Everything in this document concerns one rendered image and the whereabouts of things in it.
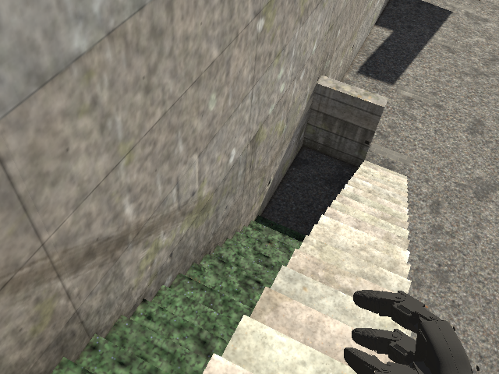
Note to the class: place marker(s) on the right robot hand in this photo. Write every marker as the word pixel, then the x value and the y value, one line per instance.
pixel 436 350

